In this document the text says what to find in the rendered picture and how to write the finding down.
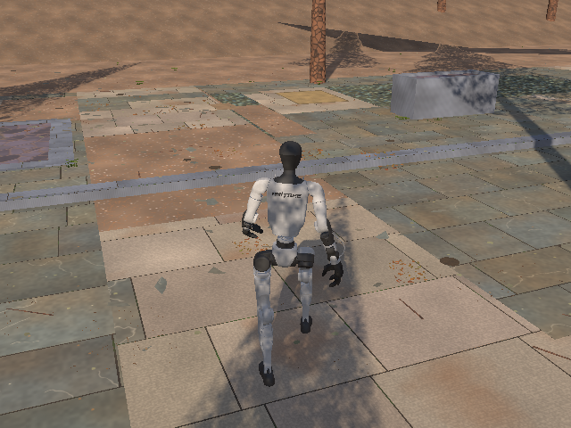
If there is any right robot forearm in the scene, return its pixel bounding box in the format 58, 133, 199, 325
320, 219, 341, 265

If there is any left robot forearm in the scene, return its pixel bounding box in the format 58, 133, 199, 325
242, 211, 253, 231

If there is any left robot shin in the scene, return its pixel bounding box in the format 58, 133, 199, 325
257, 309, 273, 374

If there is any robot left foot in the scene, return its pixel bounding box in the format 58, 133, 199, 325
259, 361, 275, 387

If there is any robot left hand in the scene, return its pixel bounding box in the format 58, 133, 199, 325
242, 224, 263, 238

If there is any robot right hand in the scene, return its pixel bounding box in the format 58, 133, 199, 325
322, 261, 343, 287

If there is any robot right upper arm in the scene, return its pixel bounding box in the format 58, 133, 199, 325
307, 181, 328, 233

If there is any robot left upper arm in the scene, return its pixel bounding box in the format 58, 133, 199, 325
244, 177, 271, 224

